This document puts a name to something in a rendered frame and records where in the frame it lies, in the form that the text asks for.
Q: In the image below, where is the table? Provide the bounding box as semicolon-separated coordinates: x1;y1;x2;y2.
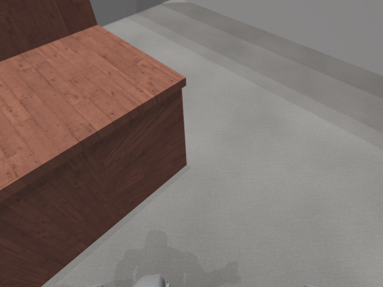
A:
0;0;187;287

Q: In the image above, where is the robot left thigh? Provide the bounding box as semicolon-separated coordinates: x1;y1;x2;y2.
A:
133;275;170;287

